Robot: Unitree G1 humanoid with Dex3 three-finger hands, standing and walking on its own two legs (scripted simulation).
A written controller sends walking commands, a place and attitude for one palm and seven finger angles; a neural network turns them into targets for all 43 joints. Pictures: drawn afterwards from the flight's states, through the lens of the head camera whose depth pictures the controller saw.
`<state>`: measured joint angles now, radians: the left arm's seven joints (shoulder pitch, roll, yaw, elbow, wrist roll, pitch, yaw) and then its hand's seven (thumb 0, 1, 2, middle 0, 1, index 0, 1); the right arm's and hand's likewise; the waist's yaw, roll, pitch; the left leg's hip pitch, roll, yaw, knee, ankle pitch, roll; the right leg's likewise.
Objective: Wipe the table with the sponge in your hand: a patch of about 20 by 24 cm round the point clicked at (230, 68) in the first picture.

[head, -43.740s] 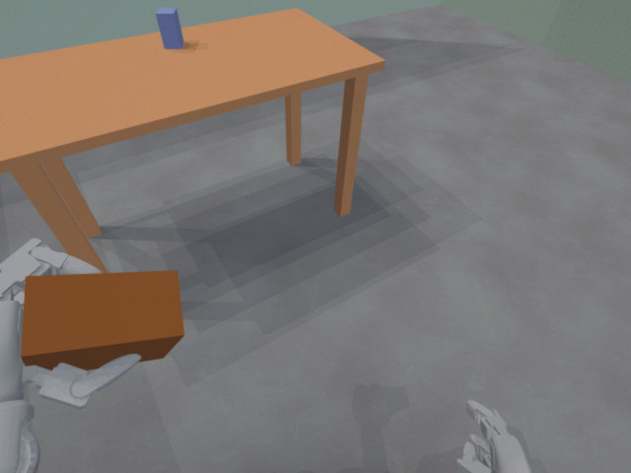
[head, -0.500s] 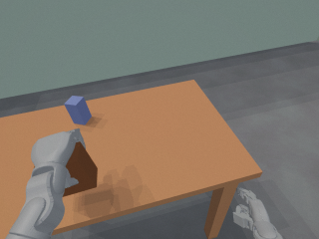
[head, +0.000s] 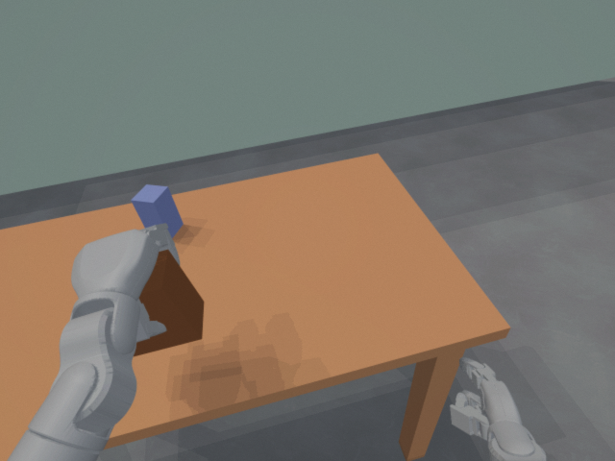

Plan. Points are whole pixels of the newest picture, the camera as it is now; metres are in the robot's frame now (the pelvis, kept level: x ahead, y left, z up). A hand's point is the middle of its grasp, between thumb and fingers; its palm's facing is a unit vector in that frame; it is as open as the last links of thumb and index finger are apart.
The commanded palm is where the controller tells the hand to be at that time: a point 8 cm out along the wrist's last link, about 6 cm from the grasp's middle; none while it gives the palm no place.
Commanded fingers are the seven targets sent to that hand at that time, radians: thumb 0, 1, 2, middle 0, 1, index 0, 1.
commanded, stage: lift the sponge slowly off the table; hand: left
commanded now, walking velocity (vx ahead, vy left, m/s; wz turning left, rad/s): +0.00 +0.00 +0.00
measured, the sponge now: (154, 313) +0.26 +0.26 +0.08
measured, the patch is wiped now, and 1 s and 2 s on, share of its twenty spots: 1.00 1.00 1.00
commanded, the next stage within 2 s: bring the sponge back beside the body in 0.06 s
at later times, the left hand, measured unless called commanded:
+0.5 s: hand (127, 309) +0.23 +0.27 +0.12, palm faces +0.08 -0.11 -0.99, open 10.4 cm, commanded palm +0.20 +0.26 +0.20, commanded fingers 0.00 0.10 1.30 -1.20 -1.60 -1.20 -1.60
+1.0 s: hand (110, 335) +0.20 +0.28 +0.11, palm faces +0.09 -0.12 -0.99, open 10.4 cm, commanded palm +0.17 +0.27 +0.19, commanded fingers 0.00 0.10 1.30 -1.20 -1.60 -1.20 -1.60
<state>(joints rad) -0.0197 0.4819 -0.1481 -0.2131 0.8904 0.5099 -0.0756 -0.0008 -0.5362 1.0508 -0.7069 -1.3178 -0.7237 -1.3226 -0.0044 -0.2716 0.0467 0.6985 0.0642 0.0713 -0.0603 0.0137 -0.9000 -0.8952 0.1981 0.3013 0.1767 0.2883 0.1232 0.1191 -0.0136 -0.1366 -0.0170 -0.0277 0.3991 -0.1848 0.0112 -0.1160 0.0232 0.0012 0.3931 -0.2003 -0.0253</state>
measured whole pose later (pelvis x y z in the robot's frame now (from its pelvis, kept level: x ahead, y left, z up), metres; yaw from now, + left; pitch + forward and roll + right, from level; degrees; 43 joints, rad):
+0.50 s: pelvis +0.00 -0.01 +0.00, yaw +0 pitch -5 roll +0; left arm 0.08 0.51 -0.10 -0.24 0.89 0.49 -0.09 0.00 -0.54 1.05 -0.71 -1.32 -0.72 -1.32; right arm 0.01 -0.27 0.05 0.67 0.06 0.06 -0.05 0.01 -0.90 -0.90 0.20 0.30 0.22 0.31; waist 0.13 0.12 -0.01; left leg -0.15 0.00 -0.03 0.44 -0.20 0.00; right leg -0.13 0.04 0.00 0.42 -0.21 -0.03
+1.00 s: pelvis -0.01 +0.00 +0.00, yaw +0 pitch -6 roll +0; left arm 0.20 0.51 -0.06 -0.31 0.87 0.45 -0.05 0.00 -0.54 1.05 -0.71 -1.32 -0.72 -1.32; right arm 0.00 -0.26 0.05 0.68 0.05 0.05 -0.06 0.01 -0.90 -0.90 0.20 0.30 0.19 0.29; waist 0.13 0.12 -0.01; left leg -0.15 -0.01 -0.03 0.44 -0.20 0.01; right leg -0.12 0.03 0.00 0.42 -0.20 -0.03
